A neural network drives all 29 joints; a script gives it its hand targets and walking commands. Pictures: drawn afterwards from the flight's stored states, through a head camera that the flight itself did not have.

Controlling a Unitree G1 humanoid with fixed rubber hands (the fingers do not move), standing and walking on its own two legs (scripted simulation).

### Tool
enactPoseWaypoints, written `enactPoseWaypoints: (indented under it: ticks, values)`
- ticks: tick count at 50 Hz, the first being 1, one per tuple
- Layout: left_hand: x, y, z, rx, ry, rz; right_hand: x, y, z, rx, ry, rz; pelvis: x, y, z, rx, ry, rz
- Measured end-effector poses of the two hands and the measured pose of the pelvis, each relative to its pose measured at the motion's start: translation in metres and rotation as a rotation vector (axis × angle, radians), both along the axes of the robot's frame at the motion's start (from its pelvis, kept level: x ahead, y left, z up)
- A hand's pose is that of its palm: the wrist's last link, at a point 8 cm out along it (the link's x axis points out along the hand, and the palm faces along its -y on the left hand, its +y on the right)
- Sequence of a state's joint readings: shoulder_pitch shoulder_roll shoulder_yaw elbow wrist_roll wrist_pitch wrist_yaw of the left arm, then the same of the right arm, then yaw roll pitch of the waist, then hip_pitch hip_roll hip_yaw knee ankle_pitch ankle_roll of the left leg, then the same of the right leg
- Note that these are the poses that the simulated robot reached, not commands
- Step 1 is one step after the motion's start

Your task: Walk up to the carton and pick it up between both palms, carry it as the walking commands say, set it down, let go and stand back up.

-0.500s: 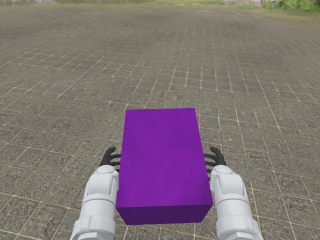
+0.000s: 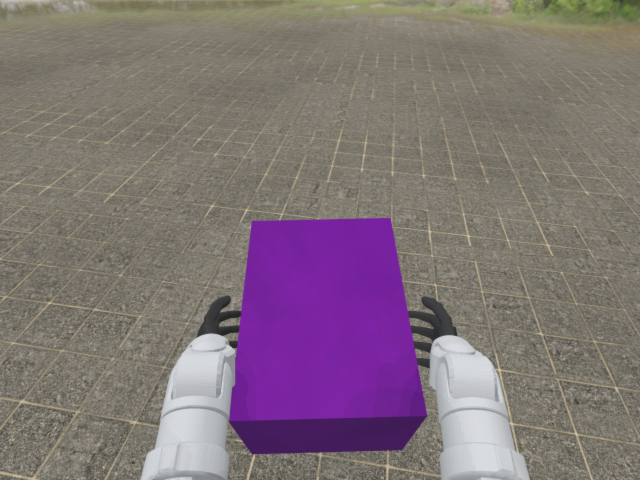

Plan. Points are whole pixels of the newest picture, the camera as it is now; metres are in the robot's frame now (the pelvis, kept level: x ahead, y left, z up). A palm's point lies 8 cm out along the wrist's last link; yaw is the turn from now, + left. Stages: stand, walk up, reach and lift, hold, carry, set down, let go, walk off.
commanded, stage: reach and lift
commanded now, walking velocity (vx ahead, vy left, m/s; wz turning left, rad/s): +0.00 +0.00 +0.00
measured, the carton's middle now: (324, 331) +0.36 +0.00 -0.01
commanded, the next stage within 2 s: hold in 0.12 s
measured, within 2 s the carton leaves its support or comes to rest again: neither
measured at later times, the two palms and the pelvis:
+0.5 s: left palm (206, 353) +0.28 +0.15 +0.04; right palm (442, 351) +0.28 -0.15 +0.05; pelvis +0.00 +0.00 +0.00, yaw +0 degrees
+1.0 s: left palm (214, 342) +0.30 +0.15 +0.04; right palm (444, 354) +0.28 -0.15 +0.05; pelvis +0.00 +0.01 +0.00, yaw -1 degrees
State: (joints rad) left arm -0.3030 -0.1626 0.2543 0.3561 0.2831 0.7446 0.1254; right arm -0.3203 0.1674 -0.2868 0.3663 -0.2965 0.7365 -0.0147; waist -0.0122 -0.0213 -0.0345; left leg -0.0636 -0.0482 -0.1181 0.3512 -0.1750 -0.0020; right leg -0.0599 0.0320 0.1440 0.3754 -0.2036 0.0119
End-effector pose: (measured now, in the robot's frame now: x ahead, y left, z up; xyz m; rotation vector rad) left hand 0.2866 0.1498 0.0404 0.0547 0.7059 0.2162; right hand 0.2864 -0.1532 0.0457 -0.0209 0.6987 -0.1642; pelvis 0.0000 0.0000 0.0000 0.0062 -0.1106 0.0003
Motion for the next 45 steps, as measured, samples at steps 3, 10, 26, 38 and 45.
enactPoseWaypoints:
  ticks: [3,10,26,38,45]
  values:
    - [-0.004,-0.002,-0.003,-0.006,0.003,0.006,-0.001,-0.002,-0.002,-0.001,0.002,0.017,-0.001,-0.005,0.0,0.0,0.0,0.003]
    - [-0.009,-0.006,-0.007,0.002,0.015,0.025,-0.001,-0.005,-0.006,-0.014,0.011,0.016,-0.004,-0.012,-0.001,-0.003,-0.004,0.01]
    - [-0.008,0.005,0.002,-0.012,-0.006,0.007,-0.004,0.004,0.003,-0.005,-0.006,0.024,-0.003,-0.002,0.001,-0.007,-0.01,0.005]
    - [-0.008,0.011,-0.009,-0.006,0.015,-0.006,-0.012,0.012,-0.008,-0.025,0.013,-0.013,-0.01,0.015,-0.002,-0.005,-0.002,-0.011]
    - [0.002,0.002,-0.006,0.005,0.007,-0.028,-0.008,0.007,-0.004,-0.059,0.003,-0.068,-0.003,0.017,-0.002,-0.006,0.015,-0.018]
